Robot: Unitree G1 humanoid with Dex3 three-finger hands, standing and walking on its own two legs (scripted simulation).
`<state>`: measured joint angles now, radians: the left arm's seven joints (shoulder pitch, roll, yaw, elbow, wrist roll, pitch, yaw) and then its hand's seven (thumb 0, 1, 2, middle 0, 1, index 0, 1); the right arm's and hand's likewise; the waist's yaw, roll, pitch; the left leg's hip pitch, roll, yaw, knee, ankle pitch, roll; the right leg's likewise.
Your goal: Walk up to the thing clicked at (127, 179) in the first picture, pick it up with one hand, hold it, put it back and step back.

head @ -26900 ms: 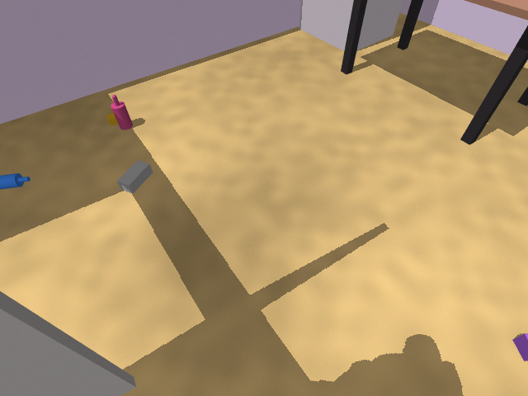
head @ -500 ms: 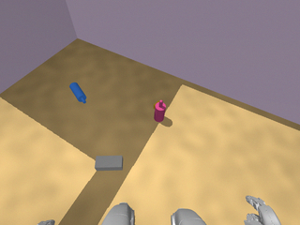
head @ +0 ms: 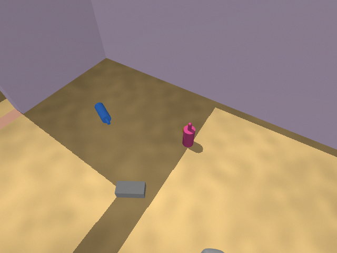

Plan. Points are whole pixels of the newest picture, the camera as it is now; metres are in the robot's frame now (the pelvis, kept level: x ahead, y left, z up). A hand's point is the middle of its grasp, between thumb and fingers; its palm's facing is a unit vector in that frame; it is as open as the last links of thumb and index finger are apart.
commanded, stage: walk up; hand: left
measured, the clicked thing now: (130, 189) +0.54 +0.27 -0.72
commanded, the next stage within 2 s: none
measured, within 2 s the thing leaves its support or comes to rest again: neither
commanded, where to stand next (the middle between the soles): +0.14 +0.04 m, yaw -2 degrees
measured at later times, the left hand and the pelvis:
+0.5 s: hand out of the picture +0.10 +0.25 -0.14, palm faces +0.02 -0.89 -0.46, open 7.3 cm; pelvis -0.01 -0.02 -0.01, yaw +3 degrees
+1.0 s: hand out of the picture +0.08 +0.25 -0.14, palm faces -0.07 -0.92 -0.39, open 7.4 cm; pelvis +0.01 -0.02 +0.00, yaw -1 degrees
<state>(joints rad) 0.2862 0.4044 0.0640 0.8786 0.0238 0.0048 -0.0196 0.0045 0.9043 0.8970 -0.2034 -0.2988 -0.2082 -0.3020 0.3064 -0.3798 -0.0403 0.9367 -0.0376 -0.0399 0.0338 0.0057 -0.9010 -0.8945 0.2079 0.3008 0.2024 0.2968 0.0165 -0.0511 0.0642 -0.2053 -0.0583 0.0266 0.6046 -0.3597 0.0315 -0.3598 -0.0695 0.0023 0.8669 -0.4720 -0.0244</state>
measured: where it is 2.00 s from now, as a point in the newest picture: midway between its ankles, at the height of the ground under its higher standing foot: outside the picture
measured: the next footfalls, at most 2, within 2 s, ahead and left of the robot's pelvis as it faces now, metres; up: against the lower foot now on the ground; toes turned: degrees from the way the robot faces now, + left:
right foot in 0.26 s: +0.18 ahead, -0.15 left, +0.00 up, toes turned -2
left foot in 0.58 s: -0.01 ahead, +0.11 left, +0.00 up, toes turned +4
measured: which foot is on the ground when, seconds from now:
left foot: down 0.00-0.28, up 0.30-0.56, down 0.58-0.98, up 1.00-1.00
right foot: up 0.00-0.24, down 0.26-0.60, up 0.62-0.90, down 0.92-1.00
